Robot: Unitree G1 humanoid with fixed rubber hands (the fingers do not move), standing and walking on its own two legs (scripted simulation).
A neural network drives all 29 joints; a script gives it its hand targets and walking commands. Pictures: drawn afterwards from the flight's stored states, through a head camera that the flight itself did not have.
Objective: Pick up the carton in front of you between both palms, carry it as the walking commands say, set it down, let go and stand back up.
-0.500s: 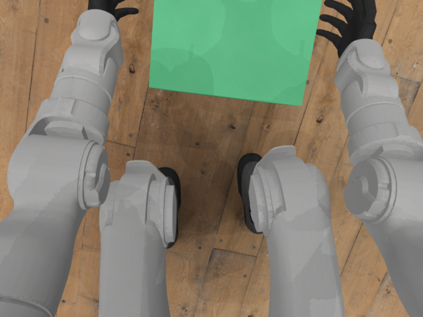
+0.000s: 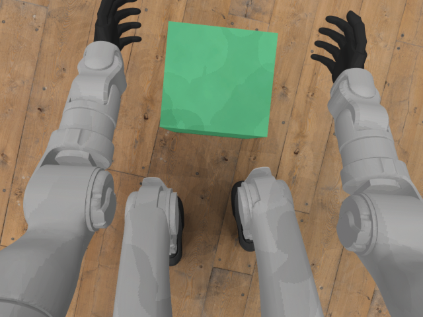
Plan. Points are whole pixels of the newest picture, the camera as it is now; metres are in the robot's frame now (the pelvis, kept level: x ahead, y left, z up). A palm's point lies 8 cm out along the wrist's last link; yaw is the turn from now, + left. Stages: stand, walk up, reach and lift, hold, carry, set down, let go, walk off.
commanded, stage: set down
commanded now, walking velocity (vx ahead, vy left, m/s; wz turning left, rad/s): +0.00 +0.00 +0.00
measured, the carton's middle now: (215, 92) +0.49 -0.04 -0.32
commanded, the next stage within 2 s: let go in 0.62 s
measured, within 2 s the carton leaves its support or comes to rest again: neither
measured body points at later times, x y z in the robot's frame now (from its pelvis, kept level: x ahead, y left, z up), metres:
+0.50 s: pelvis +0.02 +0.00 +0.13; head +0.32 +0.00 +0.47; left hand +0.56 +0.15 +0.02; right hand +0.49 -0.25 +0.03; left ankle +0.09 +0.11 -0.41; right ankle +0.11 -0.11 -0.41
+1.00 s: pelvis +0.07 -0.01 +0.26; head +0.30 -0.02 +0.65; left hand +0.45 +0.17 +0.14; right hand +0.42 -0.26 +0.15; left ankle +0.09 +0.11 -0.41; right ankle +0.11 -0.11 -0.41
